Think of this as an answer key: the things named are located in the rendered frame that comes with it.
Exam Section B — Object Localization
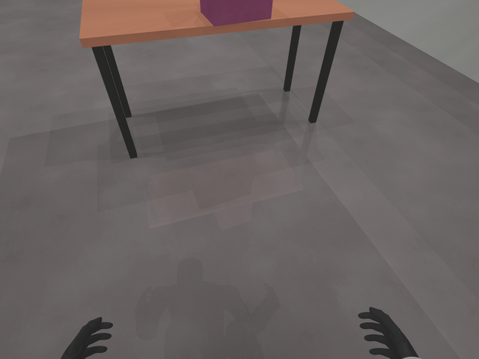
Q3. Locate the right robot hand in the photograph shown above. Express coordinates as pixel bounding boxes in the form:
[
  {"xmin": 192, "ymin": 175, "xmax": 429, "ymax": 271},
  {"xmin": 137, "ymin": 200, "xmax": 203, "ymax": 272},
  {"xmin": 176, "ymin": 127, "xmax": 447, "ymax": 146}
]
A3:
[{"xmin": 358, "ymin": 307, "xmax": 419, "ymax": 359}]

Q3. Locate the table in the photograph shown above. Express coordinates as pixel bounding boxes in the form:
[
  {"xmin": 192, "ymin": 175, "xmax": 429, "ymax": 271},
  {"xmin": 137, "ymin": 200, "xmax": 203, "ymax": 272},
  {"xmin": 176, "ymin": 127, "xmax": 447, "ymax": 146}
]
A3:
[{"xmin": 79, "ymin": 0, "xmax": 355, "ymax": 159}]

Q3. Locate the left robot hand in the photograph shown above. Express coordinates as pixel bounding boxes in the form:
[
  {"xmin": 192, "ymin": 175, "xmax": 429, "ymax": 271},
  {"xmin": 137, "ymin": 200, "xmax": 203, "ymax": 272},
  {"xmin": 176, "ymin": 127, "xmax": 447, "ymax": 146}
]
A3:
[{"xmin": 61, "ymin": 317, "xmax": 113, "ymax": 359}]

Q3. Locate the carton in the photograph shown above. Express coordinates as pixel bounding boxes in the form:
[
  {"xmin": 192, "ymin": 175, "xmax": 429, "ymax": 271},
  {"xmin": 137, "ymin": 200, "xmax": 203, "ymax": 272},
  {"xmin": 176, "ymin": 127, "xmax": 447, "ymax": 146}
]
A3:
[{"xmin": 200, "ymin": 0, "xmax": 273, "ymax": 26}]

